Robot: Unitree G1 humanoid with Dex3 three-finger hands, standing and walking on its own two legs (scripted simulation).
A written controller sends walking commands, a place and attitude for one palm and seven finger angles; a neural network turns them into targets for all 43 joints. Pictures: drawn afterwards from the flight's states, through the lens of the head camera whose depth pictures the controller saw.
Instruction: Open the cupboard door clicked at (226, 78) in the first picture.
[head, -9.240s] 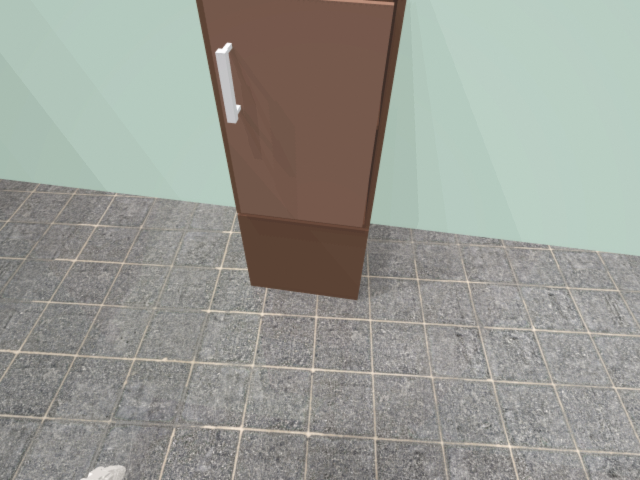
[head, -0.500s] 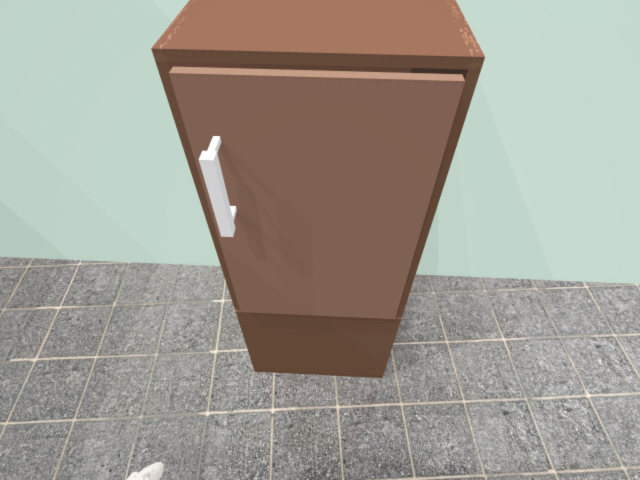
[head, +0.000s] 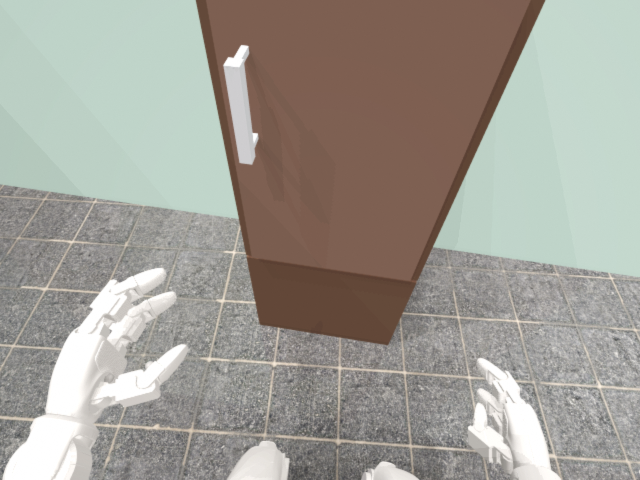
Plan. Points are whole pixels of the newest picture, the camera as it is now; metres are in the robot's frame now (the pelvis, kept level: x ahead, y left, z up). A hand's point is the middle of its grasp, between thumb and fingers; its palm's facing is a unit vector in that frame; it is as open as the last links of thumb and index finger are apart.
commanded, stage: raise the hand with hooked fingers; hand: left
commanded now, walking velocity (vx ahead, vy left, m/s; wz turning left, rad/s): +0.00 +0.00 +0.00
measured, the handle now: (245, 108) +0.57 +0.17 +0.14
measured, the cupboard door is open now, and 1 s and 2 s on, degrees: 0 0 0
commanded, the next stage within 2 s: move the hooked fingers beside the handle in 1.50 s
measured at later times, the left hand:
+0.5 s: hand (115, 287) +0.28 +0.26 +0.10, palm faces -0.04 -1.00 -0.05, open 12.6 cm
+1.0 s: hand (65, 219) +0.32 +0.30 +0.16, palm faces -0.01 -1.00 -0.03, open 14.0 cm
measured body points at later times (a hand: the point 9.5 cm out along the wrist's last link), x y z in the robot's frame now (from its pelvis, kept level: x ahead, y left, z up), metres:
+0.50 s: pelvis +0.02 +0.03 +0.03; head +0.05 +0.04 +0.48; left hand +0.28 +0.31 +0.11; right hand +0.17 -0.23 -0.03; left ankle +0.03 +0.12 -0.67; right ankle +0.02 -0.08 -0.67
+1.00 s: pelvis +0.03 +0.03 +0.05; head +0.04 +0.04 +0.50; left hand +0.32 +0.36 +0.17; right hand +0.19 -0.20 -0.02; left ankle +0.03 +0.12 -0.67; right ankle +0.02 -0.08 -0.67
